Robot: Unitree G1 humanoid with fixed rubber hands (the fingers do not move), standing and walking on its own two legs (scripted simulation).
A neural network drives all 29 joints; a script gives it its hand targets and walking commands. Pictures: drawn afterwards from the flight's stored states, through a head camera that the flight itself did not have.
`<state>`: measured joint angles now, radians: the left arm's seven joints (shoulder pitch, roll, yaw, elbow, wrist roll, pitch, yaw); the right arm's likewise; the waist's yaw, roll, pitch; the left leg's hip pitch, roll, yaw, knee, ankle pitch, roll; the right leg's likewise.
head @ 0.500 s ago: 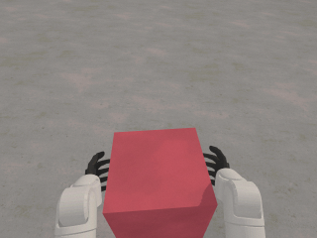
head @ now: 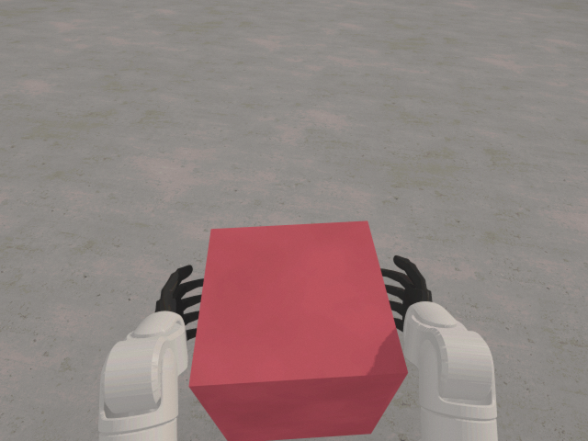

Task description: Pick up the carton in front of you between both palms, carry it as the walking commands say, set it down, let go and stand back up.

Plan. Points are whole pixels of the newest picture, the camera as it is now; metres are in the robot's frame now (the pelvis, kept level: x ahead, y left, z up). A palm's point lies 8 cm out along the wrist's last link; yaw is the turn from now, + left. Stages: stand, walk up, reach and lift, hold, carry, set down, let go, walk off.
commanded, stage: carry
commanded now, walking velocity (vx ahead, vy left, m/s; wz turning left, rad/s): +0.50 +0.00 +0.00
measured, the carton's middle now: (295, 336) +0.28 +0.00 +0.01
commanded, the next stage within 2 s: none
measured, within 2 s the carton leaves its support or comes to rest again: neither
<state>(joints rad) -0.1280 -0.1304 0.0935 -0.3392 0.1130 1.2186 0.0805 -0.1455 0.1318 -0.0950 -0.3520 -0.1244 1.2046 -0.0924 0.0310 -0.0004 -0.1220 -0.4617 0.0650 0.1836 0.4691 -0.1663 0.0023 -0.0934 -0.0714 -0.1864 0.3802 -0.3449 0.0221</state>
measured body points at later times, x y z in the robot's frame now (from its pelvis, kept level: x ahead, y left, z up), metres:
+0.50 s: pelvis +0.31 -0.03 -0.01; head +0.30 -0.04 +0.44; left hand +0.59 +0.12 +0.08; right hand +0.59 -0.19 +0.08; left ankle +0.15 +0.09 -0.68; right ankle +0.36 -0.12 -0.74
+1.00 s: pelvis +0.53 -0.01 +0.00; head +0.54 +0.00 +0.45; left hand +0.81 +0.13 +0.06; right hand +0.81 -0.17 +0.08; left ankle +0.58 +0.07 -0.74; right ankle +0.44 -0.13 -0.74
